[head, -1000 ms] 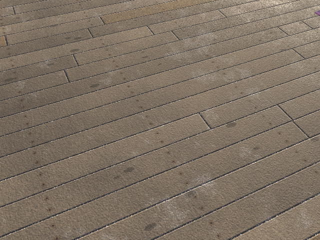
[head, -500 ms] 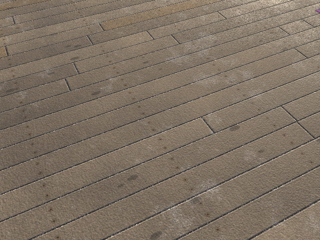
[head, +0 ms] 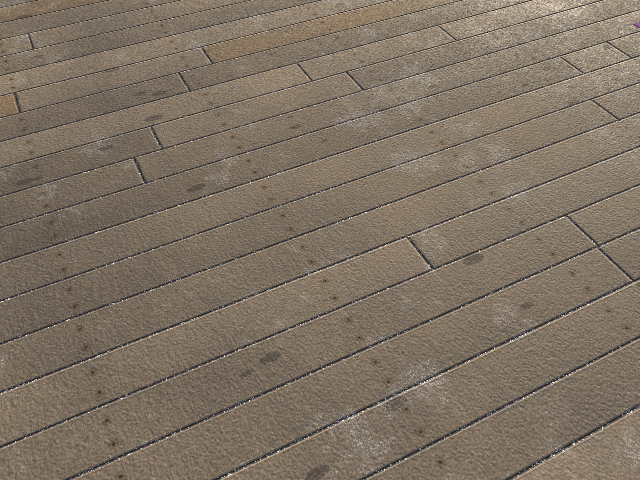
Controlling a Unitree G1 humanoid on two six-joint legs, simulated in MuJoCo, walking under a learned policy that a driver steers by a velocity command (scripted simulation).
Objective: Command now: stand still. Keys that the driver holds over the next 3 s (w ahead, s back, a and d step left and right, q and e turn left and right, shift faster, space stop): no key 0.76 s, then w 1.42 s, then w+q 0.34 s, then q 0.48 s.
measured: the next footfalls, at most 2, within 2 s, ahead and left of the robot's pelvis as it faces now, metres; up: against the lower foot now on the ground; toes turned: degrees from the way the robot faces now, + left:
right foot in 1.08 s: +0.12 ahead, -0.14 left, +0.00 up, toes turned -2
left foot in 1.56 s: +0.50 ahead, +0.07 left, +0.00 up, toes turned +2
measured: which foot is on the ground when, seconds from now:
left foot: down 0.00-1.00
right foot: down 0.00-0.82, up 0.84-1.00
